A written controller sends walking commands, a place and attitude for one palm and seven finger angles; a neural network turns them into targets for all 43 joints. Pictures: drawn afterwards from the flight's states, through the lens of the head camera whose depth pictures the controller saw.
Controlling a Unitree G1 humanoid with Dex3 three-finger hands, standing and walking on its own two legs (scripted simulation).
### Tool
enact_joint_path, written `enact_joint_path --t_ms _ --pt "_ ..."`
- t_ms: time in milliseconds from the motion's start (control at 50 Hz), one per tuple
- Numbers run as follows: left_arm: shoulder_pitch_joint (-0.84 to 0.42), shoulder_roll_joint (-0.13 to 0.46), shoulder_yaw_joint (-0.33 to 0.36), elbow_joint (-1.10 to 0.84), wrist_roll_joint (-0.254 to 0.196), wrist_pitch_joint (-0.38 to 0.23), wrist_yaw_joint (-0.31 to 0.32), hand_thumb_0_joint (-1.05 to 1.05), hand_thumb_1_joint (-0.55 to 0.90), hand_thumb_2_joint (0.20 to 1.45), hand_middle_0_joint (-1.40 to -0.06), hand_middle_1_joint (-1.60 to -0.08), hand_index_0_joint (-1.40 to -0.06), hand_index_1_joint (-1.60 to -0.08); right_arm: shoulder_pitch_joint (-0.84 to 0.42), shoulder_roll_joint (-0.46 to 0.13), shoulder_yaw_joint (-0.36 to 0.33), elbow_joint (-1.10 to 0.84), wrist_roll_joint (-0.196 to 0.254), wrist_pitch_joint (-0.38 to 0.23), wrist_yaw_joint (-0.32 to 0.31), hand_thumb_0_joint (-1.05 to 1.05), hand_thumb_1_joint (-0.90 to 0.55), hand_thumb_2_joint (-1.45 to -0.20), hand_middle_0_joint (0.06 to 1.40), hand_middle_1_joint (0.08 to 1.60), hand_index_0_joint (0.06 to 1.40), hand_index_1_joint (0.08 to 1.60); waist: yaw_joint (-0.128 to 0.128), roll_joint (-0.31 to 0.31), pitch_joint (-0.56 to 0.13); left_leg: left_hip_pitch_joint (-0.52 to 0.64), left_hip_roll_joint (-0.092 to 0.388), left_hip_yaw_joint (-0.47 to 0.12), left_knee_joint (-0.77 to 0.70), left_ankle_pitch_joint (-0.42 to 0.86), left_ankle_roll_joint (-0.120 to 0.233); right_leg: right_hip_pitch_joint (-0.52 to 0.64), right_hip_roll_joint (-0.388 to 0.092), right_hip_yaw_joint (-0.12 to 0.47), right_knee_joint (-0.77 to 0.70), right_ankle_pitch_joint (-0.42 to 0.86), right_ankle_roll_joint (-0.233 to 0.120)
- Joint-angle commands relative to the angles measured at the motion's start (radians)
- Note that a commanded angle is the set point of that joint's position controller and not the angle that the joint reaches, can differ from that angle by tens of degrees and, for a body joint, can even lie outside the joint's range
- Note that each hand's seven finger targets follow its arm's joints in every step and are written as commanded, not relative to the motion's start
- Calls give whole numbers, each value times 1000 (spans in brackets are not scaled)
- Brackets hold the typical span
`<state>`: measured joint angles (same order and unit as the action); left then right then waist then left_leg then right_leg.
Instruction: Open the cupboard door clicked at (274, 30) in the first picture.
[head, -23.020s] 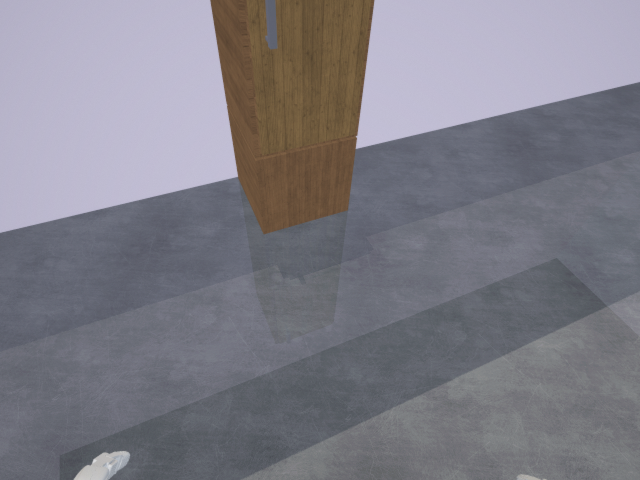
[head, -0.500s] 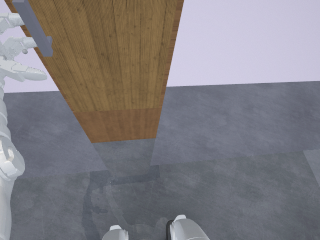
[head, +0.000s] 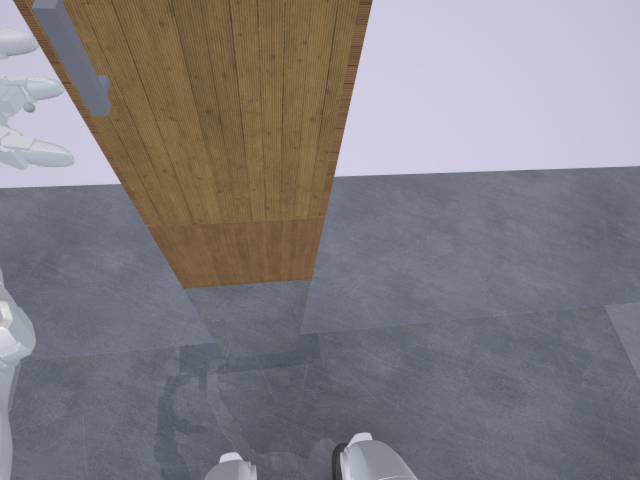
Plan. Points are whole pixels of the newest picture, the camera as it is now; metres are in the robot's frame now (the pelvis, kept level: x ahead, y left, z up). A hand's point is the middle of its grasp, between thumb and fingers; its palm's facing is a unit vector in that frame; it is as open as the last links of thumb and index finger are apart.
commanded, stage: move the hooked fingers beside the handle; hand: left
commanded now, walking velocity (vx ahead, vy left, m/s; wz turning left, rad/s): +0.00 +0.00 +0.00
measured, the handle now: (80, 52) +0.59 +0.23 +0.13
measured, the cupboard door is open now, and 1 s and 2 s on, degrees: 0 0 0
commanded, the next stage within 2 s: slide the fingers in behind the handle in 1.78 s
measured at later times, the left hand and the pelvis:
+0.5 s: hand out of the picture +0.51 +0.29 +0.14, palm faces +0.02 -1.00 +0.00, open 14.0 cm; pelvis +0.00 +0.00 +0.00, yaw +0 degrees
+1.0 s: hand (9, 101) +0.52 +0.28 +0.13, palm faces +0.01 -1.00 +0.01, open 14.0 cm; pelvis +0.00 +0.00 +0.00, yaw -1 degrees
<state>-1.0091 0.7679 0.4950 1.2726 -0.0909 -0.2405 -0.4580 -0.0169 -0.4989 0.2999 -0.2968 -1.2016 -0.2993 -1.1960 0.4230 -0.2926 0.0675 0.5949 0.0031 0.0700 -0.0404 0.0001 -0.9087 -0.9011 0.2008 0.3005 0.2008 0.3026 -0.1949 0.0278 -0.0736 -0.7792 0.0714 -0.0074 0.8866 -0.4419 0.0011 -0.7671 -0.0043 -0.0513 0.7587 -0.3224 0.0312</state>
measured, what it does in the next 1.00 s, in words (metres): stands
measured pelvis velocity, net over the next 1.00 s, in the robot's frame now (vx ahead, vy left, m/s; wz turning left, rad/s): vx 0.00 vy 0.00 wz -0.01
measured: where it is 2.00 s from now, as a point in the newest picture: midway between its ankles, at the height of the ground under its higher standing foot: outside the picture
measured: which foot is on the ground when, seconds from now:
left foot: down 0.00-1.00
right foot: down 0.00-1.00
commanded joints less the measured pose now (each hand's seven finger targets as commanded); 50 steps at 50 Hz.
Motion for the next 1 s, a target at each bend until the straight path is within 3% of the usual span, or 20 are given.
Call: enact_joint_path --t_ms 0,20,60,100,120,160,220,340,380,460,500,520,580,660,700,760,900,940,960,980 --pt "-456 329 32 -233 -13 -77 -9 0 -500 300 -300 -1200 -300 -1200 180 -197 -75 -31 -5 -15 -17 0 -900 -900 200 300 200 300 -6 220 -458 341 -39 -45 -86 484 10 171 56 -3 -35 318 -39" --pt "-448 358 59 -250 -16 -82 -11 0 -500 300 -300 -1200 -300 -1200 188 -199 -77 -30 -7 -14 -18 0 -900 -900 200 300 200 300 2 197 -493 353 -36 -50 -81 512 10 191 58 -3 -30 339 -40" --pt "-441 337 53 -265 -31 -90 -23 0 -500 300 -300 -1200 -300 -1200 188 -198 -79 -32 -7 -13 -18 0 -900 -900 200 300 200 300 -1 203 -516 380 -35 -51 -75 553 9 196 60 -2 -28 364 -41" --pt "-428 317 36 -222 -37 -77 -37 0 -500 300 -300 -1200 -300 -1200 177 -198 -76 -28 -3 -12 -16 0 -900 -900 200 300 200 300 -8 198 -474 354 -37 -43 -74 512 10 177 61 -4 -35 346 -37" --pt "-433 344 52 -213 -37 -71 -39 0 -500 300 -300 -1200 -300 -1200 181 -202 -75 -27 -3 -10 -18 0 -900 -900 200 300 200 300 -7 164 -459 325 -36 -46 -80 487 13 190 60 -6 -36 338 -36" --pt "-416 343 49 -191 -34 -56 -44 0 -500 300 -300 -1200 -300 -1200 179 -202 -72 -35 -2 -7 -20 0 -900 -900 200 300 200 300 -3 169 -442 299 -43 -39 -85 469 20 199 60 -2 -37 342 -39" --pt "-421 401 66 -167 -16 -40 -46 0 -500 300 -300 -1200 -300 -1200 180 -205 -67 -36 1 -5 -25 0 -900 -900 200 300 200 300 -5 149 -425 250 -45 -34 -81 433 24 210 56 5 -38 336 -33" --pt "-457 432 75 -186 -14 -63 -62 0 -500 300 -300 -1200 -300 -1200 187 -208 -66 -40 2 -4 -28 0 -900 -900 200 300 200 300 -10 171 -458 270 -42 -40 -73 437 21 199 59 4 -33 321 -34" --pt "-449 424 79 -214 -26 -74 -74 0 -500 300 -300 -1200 -300 -1200 192 -207 -68 -37 -1 -4 -26 0 -900 -900 200 300 200 300 -1 234 -509 335 -39 -44 -66 502 12 186 61 0 -26 343 -38" --pt "-442 420 67 -153 -29 -48 -95 0 -500 300 -300 -1200 -300 -1200 191 -211 -62 -35 2 3 -28 0 -900 -900 200 300 200 300 -16 174 -443 271 -42 -39 -66 448 23 171 64 -1 -34 319 -35" --pt "-457 458 77 -118 -19 -28 -98 0 -500 300 -300 -1200 -300 -1200 187 -214 -57 -37 6 2 -31 0 -900 -900 200 300 200 300 -19 163 -412 225 -44 -38 -67 399 26 169 61 1 -38 289 -30" --pt "-456 470 82 -134 -15 -27 -99 0 -500 300 -300 -1200 -300 -1200 190 -214 -57 -40 6 1 -32 0 -900 -900 200 300 200 300 -13 166 -433 227 -44 -38 -66 408 27 186 61 4 -35 301 -31" --pt "-481 447 57 -184 -6 -41 -96 0 -500 300 -300 -1200 -300 -1200 198 -210 -58 -38 1 0 -30 0 -900 -900 200 300 200 300 -19 245 -471 300 -39 -43 -56 463 17 131 63 -3 -27 299 -34" --pt "-488 426 63 -198 -32 -57 -102 0 -500 300 -300 -1200 -300 -1200 204 -213 -62 -34 -2 0 -29 0 -900 -900 200 300 200 300 -26 223 -476 338 -31 -57 -57 489 11 111 70 -14 -27 287 -39" --pt "-488 423 61 -206 -31 -52 -105 0 -500 300 -300 -1200 -300 -1200 206 -213 -63 -32 -2 0 -26 0 -900 -900 200 300 200 300 -18 248 -505 365 -31 -62 -56 517 5 110 69 -16 -24 294 -39" --pt "-475 383 33 -187 -22 -34 -98 0 -500 300 -300 -1200 -300 -1200 207 -208 -62 -29 -4 1 -25 0 -900 -900 200 300 200 300 -23 262 -461 363 -29 -64 -55 536 4 72 70 -21 -27 282 -41" --pt "-465 428 70 -187 -7 -29 -58 0 -500 300 -300 -1200 -300 -1200 208 -208 -61 -38 -5 5 -18 0 -900 -900 200 300 200 300 -19 214 -464 319 -31 -57 -56 511 9 117 68 -17 -23 305 -36" --pt "-453 435 79 -197 -4 -34 -54 0 -500 300 -300 -1200 -300 -1200 206 -206 -64 -46 -4 5 -15 0 -900 -900 200 300 200 300 -11 211 -469 313 -33 -53 -57 509 10 139 68 -15 -23 317 -36" --pt "-455 452 96 -227 -6 -46 -53 0 -500 300 -300 -1200 -300 -1200 208 -208 -64 -48 -7 5 -16 0 -900 -900 200 300 200 300 -2 250 -493 337 -32 -54 -56 545 7 142 68 -13 -18 332 -41" --pt "-436 482 121 -218 -5 -46 -52 0 -500 300 -300 -1200 -300 -1200 210 -209 -64 -49 -5 8 -15 0 -900 -900 200 300 200 300 6 230 -511 337 -32 -53 -52 562 6 163 68 -12 -16 352 -38"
